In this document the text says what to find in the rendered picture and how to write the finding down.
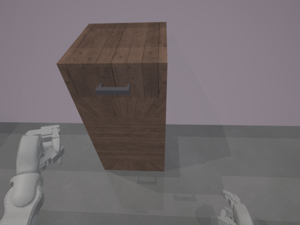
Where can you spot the cabinet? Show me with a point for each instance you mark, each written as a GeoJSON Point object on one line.
{"type": "Point", "coordinates": [127, 133]}

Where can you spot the robot left hand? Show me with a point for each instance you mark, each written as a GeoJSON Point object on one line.
{"type": "Point", "coordinates": [31, 149]}

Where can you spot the left robot forearm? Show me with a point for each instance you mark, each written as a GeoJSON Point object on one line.
{"type": "Point", "coordinates": [24, 200]}

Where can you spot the robot right hand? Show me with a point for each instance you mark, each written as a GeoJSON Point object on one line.
{"type": "Point", "coordinates": [238, 215]}

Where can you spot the drawer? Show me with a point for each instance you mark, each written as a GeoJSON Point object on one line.
{"type": "Point", "coordinates": [145, 82]}

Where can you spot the handle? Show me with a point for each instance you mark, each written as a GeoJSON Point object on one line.
{"type": "Point", "coordinates": [113, 90]}

